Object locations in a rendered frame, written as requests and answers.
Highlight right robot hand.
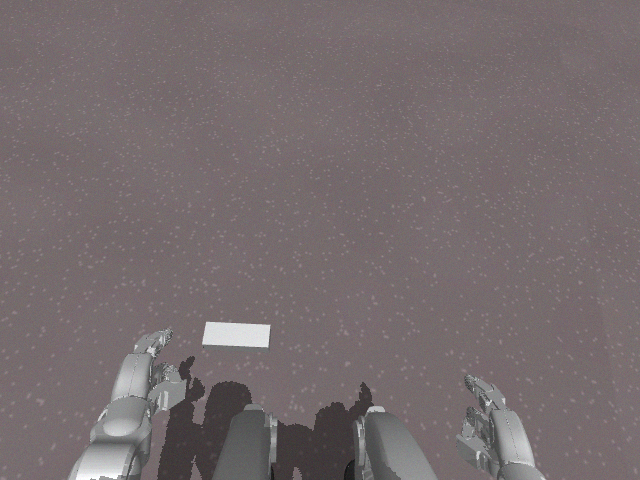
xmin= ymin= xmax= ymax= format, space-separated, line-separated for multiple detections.
xmin=456 ymin=374 xmax=536 ymax=479

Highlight left robot arm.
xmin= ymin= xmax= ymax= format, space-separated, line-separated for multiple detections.
xmin=67 ymin=397 xmax=152 ymax=480

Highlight left robot hand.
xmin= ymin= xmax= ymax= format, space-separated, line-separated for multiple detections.
xmin=110 ymin=328 xmax=187 ymax=417

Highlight carton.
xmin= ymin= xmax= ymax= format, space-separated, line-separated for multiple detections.
xmin=202 ymin=322 xmax=271 ymax=353

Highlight right robot arm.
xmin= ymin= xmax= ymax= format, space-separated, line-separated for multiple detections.
xmin=497 ymin=463 xmax=546 ymax=480

